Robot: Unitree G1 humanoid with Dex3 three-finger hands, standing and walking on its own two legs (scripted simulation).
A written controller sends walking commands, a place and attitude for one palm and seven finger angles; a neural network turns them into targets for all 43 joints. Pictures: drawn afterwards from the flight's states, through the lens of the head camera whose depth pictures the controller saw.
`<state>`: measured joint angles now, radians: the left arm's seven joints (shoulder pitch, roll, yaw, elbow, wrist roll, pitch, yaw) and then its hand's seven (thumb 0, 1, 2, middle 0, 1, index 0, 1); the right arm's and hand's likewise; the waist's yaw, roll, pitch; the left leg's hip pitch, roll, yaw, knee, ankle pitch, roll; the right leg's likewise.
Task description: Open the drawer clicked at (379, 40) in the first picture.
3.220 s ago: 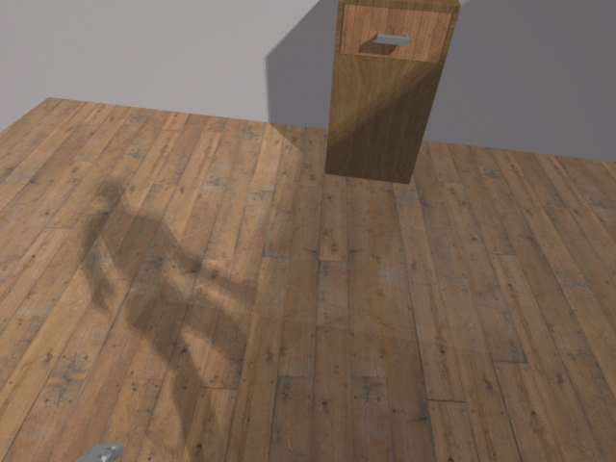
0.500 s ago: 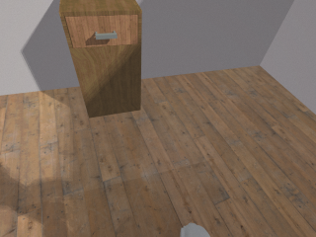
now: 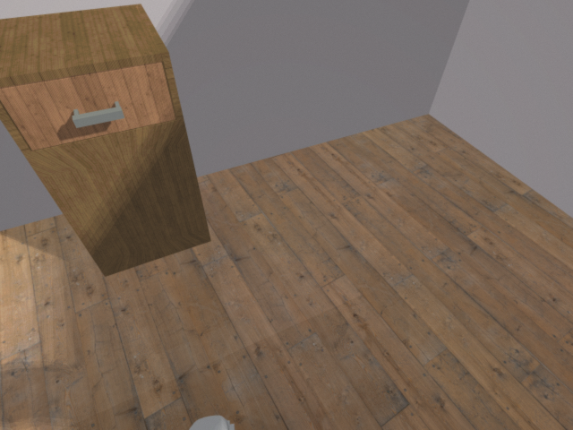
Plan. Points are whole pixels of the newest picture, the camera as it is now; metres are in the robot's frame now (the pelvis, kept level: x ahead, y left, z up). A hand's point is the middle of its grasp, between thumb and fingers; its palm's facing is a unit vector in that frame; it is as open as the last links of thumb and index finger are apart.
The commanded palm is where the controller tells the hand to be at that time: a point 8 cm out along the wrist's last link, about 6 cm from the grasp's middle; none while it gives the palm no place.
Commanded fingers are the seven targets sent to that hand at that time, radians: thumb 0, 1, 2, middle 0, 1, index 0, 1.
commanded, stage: walk to a spot facing it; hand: left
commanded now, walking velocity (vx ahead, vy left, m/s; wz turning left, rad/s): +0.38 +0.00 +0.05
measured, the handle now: (98, 112) +0.89 +0.54 -0.04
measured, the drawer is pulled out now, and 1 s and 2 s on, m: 0.00 0.00 0.00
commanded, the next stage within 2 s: turn to face it in 0.30 s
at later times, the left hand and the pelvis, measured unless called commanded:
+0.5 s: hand (143, 400) +0.21 +0.25 -0.18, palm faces +0.00 -0.99 -0.16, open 7.4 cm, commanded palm none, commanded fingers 0.00 0.90 0.90 -0.20 -0.30 -0.20 -0.30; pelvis +0.19 +0.07 +0.01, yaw -4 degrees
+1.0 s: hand (168, 344) +0.30 +0.22 -0.14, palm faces +0.26 -0.93 -0.25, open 7.2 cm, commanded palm none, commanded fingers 0.00 0.90 0.90 -0.20 -0.30 -0.20 -0.30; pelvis +0.24 +0.02 +0.00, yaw +13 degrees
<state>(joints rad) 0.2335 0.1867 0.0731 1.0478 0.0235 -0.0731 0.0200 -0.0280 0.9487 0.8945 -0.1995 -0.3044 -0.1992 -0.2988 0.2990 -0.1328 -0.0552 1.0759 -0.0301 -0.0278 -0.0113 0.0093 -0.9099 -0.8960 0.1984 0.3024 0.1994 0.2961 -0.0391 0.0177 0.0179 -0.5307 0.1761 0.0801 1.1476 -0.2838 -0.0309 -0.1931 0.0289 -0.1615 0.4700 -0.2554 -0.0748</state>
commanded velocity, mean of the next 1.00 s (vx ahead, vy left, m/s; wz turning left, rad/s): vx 0.10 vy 0.00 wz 0.26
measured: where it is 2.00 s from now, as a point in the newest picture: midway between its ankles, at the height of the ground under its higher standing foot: outside the picture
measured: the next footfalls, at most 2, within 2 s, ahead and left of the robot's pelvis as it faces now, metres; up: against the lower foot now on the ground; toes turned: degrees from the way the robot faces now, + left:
left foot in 0.24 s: +0.25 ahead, +0.16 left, +0.00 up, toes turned +12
right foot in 0.72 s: +0.31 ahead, -0.07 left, +0.00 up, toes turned -5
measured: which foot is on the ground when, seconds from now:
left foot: up 0.00-0.22, down 0.24-0.74, up 0.76-1.00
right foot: down 0.00-0.26, up 0.28-0.70, down 0.72-1.00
